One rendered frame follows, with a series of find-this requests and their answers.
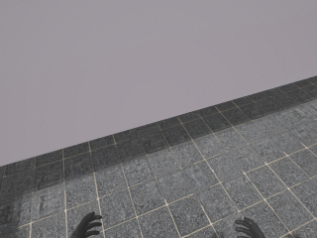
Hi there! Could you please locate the robot left hand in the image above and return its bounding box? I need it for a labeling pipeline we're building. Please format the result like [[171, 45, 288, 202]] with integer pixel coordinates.
[[70, 211, 102, 238]]

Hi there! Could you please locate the robot right hand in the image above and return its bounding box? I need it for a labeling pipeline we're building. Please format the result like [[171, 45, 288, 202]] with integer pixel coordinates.
[[235, 216, 265, 238]]

